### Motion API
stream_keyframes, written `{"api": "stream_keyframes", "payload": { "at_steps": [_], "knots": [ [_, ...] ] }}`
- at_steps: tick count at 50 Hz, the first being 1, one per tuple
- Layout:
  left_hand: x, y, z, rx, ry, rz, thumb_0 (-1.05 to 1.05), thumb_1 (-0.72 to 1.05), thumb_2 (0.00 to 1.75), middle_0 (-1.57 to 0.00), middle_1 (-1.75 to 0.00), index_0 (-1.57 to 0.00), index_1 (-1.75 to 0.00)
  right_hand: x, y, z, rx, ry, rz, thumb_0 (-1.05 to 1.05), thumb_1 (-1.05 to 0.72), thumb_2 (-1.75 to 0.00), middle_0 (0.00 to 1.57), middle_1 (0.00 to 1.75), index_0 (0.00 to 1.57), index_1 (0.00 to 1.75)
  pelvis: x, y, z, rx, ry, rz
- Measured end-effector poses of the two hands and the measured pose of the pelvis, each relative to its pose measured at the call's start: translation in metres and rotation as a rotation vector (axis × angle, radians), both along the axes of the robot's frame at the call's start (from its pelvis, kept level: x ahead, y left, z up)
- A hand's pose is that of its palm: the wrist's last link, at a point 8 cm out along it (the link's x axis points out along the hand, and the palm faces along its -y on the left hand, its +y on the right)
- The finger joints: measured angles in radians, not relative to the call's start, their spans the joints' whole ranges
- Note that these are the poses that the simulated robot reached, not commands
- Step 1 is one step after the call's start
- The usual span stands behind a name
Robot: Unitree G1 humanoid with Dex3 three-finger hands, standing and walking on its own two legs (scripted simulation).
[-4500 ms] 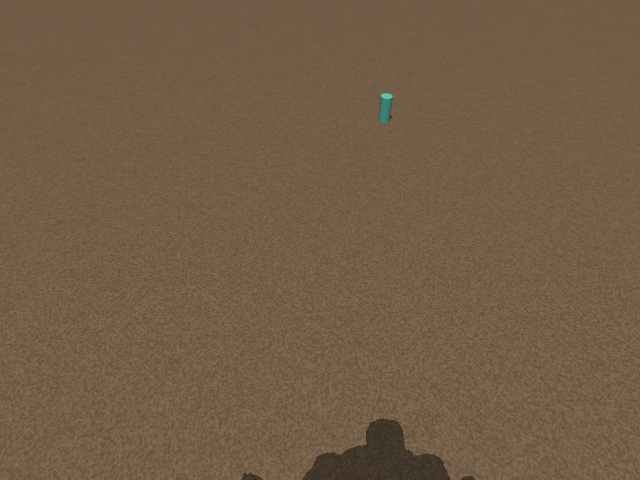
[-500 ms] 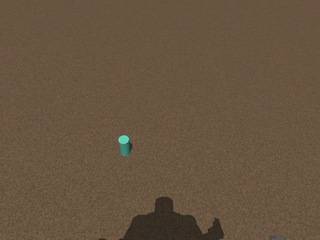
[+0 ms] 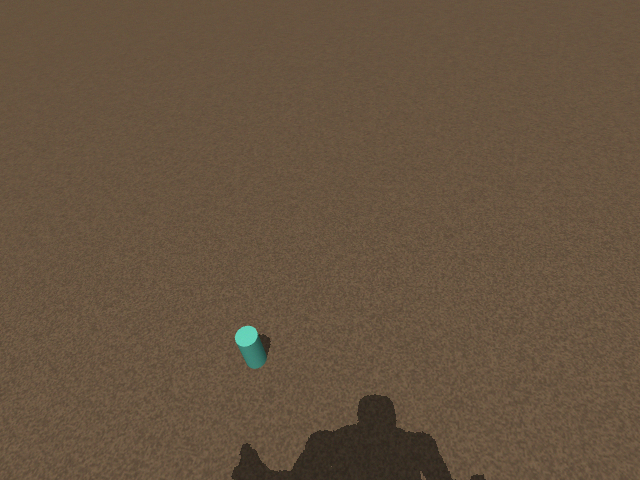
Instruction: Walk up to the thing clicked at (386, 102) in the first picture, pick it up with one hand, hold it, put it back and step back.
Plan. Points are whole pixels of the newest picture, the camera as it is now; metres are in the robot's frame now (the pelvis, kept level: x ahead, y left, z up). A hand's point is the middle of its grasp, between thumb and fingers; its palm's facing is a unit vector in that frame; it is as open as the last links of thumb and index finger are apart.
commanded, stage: walk up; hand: left
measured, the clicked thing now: (251, 347) +0.64 +0.30 -0.68
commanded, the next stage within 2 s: none
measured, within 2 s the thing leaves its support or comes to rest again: neither
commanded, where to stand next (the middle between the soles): +0.31 +0.05 m, yaw +0 degrees
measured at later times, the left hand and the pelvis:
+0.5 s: hand (100, 476) +0.19 +0.35 -0.16, palm faces -0.09 -0.94 -0.32, open 7.4 cm; pelvis +0.13 +0.08 +0.01, yaw -1 degrees
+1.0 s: hand (157, 377) +0.32 +0.30 -0.14, palm faces -0.08 -0.93 -0.35, open 7.4 cm; pelvis +0.21 +0.06 +0.00, yaw -2 degrees
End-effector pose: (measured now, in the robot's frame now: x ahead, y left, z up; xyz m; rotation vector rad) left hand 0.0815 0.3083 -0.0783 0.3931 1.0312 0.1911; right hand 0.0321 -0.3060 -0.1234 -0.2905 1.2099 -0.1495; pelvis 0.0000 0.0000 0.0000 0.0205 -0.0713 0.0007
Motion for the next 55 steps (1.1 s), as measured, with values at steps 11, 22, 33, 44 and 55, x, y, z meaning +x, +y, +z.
{"api": "stream_keyframes", "payload": {
  "at_steps": [11,22,33,44,55],
  "knots": [
    [0.018,0.032,-0.006,-0.018,0.065,0.031,0.01,0.90,0.90,-0.21,-0.30,-0.21,-0.30,0.079,0.009,0.025,-0.048,-0.044,0.029,0.00,-0.90,-0.90,0.20,0.30,0.20,0.30,0.055,0.025,0.006,-0.046,0.008,0.006],
    [0.078,0.087,-0.050,-0.065,0.171,0.018,0.01,0.91,0.90,-0.20,-0.29,-0.20,-0.30,0.117,0.057,0.048,-0.147,-0.081,-0.030,0.00,-0.90,-0.90,0.20,0.30,0.20,0.30,0.119,0.075,-0.003,-0.043,0.005,-0.012],
    [0.154,0.091,-0.032,-0.068,0.181,-0.008,0.01,0.91,0.90,-0.20,-0.29,-0.20,-0.30,0.136,0.076,0.051,-0.127,0.006,-0.070,0.00,-0.90,-0.90,0.21,0.30,0.20,0.30,0.172,0.083,0.012,-0.030,0.011,-0.028],
    [0.223,0.043,-0.030,-0.037,0.100,-0.040,0.01,0.91,0.90,-0.20,-0.29,-0.20,-0.30,0.205,0.060,0.000,-0.045,-0.015,-0.060,0.00,-0.90,-0.90,0.20,0.30,0.20,0.30,0.202,0.058,-0.006,-0.018,0.012,-0.041],
    [0.232,0.051,-0.033,-0.070,0.060,-0.003,0.01,0.90,0.90,-0.20,-0.30,-0.21,-0.30,0.240,0.056,0.015,-0.103,-0.054,-0.005,0.00,-0.90,-0.90,0.20,0.30,0.20,0.30,0.218,0.065,-0.005,-0.018,0.009,-0.025]
  ]
}}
